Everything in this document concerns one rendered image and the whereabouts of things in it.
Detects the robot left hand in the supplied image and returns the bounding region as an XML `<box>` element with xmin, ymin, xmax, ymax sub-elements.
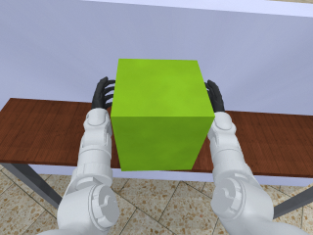
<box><xmin>91</xmin><ymin>76</ymin><xmax>115</xmax><ymax>110</ymax></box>

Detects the robot right hand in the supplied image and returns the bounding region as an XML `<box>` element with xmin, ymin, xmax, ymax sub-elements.
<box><xmin>204</xmin><ymin>80</ymin><xmax>225</xmax><ymax>113</ymax></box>

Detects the left robot forearm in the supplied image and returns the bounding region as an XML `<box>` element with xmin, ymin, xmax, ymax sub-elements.
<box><xmin>57</xmin><ymin>108</ymin><xmax>113</xmax><ymax>225</ymax></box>

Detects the table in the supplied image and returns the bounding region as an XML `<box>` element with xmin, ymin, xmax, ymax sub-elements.
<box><xmin>0</xmin><ymin>98</ymin><xmax>313</xmax><ymax>219</ymax></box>

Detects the carton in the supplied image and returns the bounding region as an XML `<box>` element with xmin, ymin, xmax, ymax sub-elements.
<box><xmin>111</xmin><ymin>59</ymin><xmax>215</xmax><ymax>171</ymax></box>

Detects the right robot upper arm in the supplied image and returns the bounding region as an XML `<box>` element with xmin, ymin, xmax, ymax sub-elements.
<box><xmin>210</xmin><ymin>177</ymin><xmax>310</xmax><ymax>235</ymax></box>

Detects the left robot upper arm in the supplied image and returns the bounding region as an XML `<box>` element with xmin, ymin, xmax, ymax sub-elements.
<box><xmin>36</xmin><ymin>183</ymin><xmax>120</xmax><ymax>235</ymax></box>

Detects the right robot forearm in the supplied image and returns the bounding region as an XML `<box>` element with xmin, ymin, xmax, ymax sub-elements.
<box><xmin>207</xmin><ymin>112</ymin><xmax>264</xmax><ymax>191</ymax></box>

